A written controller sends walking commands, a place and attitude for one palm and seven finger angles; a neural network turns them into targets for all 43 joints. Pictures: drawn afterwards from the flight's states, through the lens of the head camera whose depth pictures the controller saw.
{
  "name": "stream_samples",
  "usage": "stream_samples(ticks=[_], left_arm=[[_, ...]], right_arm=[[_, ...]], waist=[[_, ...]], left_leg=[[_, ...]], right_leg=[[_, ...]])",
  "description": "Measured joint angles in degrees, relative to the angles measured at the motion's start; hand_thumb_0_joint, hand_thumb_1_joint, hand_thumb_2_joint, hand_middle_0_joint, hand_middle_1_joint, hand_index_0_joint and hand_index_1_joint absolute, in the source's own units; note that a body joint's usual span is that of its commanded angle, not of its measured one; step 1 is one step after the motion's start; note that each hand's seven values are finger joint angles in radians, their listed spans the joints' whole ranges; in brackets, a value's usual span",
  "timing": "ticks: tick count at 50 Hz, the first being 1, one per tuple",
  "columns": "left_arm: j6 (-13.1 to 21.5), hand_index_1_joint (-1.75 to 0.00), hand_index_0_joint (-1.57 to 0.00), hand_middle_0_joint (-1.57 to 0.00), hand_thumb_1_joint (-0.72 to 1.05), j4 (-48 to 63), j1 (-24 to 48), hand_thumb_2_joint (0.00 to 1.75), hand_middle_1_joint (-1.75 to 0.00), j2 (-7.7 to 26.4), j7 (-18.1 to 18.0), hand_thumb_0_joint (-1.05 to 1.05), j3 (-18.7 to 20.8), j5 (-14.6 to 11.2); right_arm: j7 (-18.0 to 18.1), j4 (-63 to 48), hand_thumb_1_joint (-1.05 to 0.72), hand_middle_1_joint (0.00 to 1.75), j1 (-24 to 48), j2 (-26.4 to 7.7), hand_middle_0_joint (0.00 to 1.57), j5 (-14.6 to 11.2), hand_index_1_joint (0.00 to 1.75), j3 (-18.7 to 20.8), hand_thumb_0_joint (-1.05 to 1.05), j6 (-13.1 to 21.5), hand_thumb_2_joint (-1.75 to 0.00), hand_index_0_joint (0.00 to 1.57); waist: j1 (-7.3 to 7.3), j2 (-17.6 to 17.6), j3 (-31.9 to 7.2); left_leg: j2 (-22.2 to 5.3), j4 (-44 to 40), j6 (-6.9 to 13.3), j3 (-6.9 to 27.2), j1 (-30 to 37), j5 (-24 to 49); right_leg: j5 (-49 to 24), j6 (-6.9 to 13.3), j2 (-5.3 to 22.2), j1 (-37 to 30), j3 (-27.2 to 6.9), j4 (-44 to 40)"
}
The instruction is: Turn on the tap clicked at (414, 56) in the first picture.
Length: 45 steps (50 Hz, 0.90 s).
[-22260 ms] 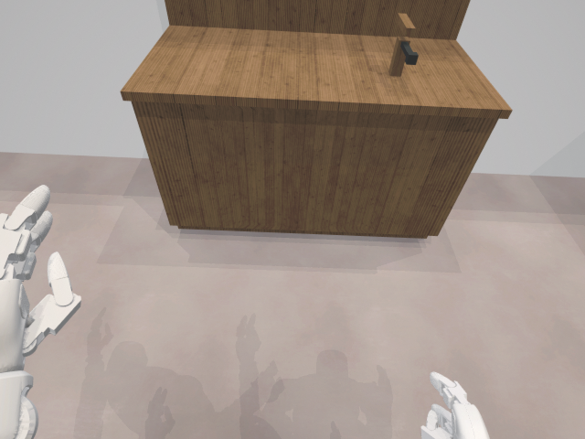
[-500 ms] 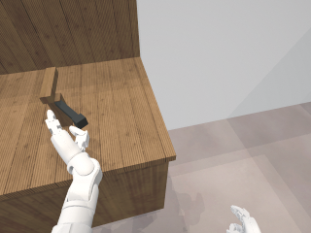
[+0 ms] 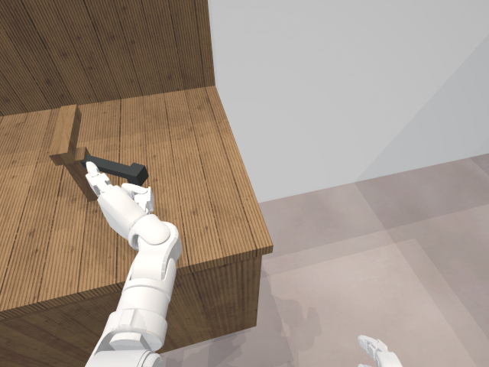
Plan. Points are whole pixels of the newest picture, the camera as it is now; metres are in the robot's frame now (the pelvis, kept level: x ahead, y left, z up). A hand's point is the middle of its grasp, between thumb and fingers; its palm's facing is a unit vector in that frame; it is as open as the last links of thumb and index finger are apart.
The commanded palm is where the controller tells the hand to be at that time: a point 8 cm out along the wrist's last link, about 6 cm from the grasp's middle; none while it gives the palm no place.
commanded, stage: push the lever round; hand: left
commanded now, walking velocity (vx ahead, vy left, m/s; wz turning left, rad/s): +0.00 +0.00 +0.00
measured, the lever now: (136, 174) +0.41 +0.22 +0.09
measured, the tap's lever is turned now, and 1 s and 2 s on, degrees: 56 86 86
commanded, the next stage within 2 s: lift the hand up off the lever in 0.76 s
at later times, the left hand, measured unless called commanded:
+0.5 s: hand (158, 182) +0.41 +0.18 +0.08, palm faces +0.81 -0.57 -0.11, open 8.0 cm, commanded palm +0.36 +0.20 +0.08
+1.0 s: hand (160, 176) +0.42 +0.18 +0.08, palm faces +0.82 -0.57 -0.10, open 8.1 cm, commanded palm +0.37 +0.21 +0.09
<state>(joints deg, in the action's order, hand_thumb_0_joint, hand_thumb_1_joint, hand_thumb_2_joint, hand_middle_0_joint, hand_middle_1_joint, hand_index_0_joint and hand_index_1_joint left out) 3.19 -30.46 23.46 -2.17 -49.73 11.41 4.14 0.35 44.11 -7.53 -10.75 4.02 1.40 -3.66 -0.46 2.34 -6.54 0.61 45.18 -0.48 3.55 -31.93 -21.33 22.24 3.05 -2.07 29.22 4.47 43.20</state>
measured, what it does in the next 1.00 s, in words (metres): stands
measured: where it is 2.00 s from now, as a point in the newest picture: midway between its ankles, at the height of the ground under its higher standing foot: outside the picture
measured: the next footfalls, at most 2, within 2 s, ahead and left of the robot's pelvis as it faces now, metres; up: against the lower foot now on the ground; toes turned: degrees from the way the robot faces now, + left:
none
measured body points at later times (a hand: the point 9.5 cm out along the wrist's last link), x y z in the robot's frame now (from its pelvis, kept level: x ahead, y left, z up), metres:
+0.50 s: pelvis +0.00 -0.01 +0.00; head +0.03 -0.02 +0.45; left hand +0.36 +0.21 +0.08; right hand +0.13 -0.25 -0.13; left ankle +0.01 +0.12 -0.71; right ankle -0.01 -0.09 -0.71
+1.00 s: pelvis +0.00 -0.01 +0.00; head +0.03 -0.02 +0.45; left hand +0.38 +0.20 +0.08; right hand +0.09 -0.26 -0.14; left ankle +0.01 +0.12 -0.71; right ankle -0.01 -0.09 -0.71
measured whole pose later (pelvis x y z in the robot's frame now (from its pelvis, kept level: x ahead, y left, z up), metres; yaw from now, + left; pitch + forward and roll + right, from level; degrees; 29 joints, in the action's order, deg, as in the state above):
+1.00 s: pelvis +0.00 -0.01 +0.00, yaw +0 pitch +11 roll +0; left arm 7.6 -45.5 35.5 0.3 -53.5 20.7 7.0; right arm -0.8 45.6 -11.6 -11.2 5.0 2.2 -3.2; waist -3.9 2.0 -7.9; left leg 0.0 45.3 -1.1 3.4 -35.3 -20.9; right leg 22.0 3.7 -2.6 33.2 4.4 44.1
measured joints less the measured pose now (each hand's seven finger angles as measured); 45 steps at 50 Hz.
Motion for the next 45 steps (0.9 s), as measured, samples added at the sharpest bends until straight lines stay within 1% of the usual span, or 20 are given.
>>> stream_samples(ticks=[8,15,29,36,45], left_arm=[[-0.6,-0.15,-0.14,-0.15,0.92,-1.7,1.9,0.92,-0.15,-0.6,-1.5,0.02,1.2,0.6],[-0.7,-0.14,-0.11,-0.15,0.91,-4.0,4.2,0.91,-0.15,-0.3,-2.3,0.02,2.4,1.2],[1.0,-0.14,-0.11,-0.15,0.90,-9.9,8.3,0.90,-0.15,1.7,-2.4,0.02,6.0,2.0],[2.5,-0.14,-0.12,-0.15,0.90,-11.9,10.0,0.90,-0.15,2.3,-2.5,0.02,7.3,1.9],[4.1,-0.14,-0.09,-0.15,0.90,-14.8,11.7,0.90,-0.15,2.5,-4.1,0.02,8.2,3.2]], right_arm=[[-0.6,0.5,-0.90,0.30,-0.8,-0.2,0.20,0.4,0.30,0.4,0.01,0.2,-0.90,0.20],[-0.7,0.7,-0.90,0.30,-0.7,-0.1,0.20,0.6,0.30,0.4,0.01,0.4,-0.90,0.20],[-0.5,0.7,-0.90,0.30,-1.7,-0.5,0.20,0.7,0.30,0.4,0.01,0.2,-0.90,0.20],[-0.8,1.1,-0.90,0.30,-2.8,-0.8,0.20,0.6,0.30,0.7,0.00,0.3,-0.90,0.20],[-1.0,1.6,-0.90,0.30,-3.7,-0.8,0.20,0.9,0.30,0.9,0.00,0.4,-0.90,0.20]], waist=[[-0.21,-0.1,-0.6],[-0.65,-0.2,-0.7],[-2.04,-0.3,-1.3],[-2.57,-0.4,-1.2],[-3.28,-0.3,-1.2]], left_leg=[[-0.1,0.2,-0.3,0.3,-0.6,-0.3],[-0.2,0.1,-0.6,0.5,-1.0,-0.1],[-0.5,-0.2,-0.9,0.5,-2.2,0.2],[-0.5,-0.1,-0.9,0.4,-2.7,0.3],[-0.5,0.4,-0.7,0.2,-3.6,0.3]], right_leg=[[0.5,0.3,-0.1,0.6,0.3,0.4],[0.5,0.6,-0.2,1.1,0.5,0.5],[0.2,1.0,-0.5,2.5,0.5,0.6],[0.2,0.9,-0.5,3.2,0.4,0.7],[0.1,0.8,-0.4,4.0,0.2,1.1]])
